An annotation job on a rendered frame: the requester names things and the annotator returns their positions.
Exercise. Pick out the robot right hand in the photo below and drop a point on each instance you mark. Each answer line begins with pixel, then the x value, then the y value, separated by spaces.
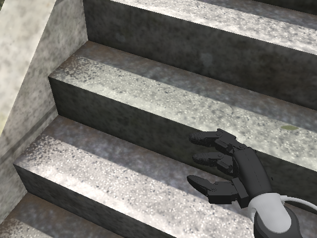
pixel 234 159

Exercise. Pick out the robot right forearm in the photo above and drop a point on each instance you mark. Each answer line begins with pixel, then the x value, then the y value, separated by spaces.
pixel 271 218

